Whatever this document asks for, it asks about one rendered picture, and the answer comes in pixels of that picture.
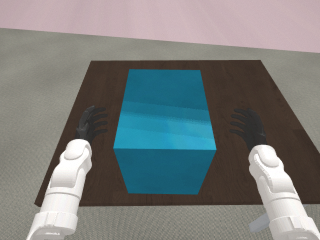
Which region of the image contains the robot right forearm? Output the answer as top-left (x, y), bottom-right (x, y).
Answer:
top-left (248, 144), bottom-right (320, 240)

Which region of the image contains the carton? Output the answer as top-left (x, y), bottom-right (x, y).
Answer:
top-left (113, 69), bottom-right (217, 195)

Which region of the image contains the robot left forearm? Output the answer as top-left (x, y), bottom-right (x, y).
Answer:
top-left (26, 139), bottom-right (92, 240)

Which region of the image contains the left robot hand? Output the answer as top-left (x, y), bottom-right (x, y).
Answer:
top-left (74, 105), bottom-right (108, 146)

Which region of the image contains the right robot hand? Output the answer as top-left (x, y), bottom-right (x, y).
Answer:
top-left (229, 108), bottom-right (268, 152)

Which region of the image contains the table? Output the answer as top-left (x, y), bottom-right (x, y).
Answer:
top-left (34, 60), bottom-right (320, 233)

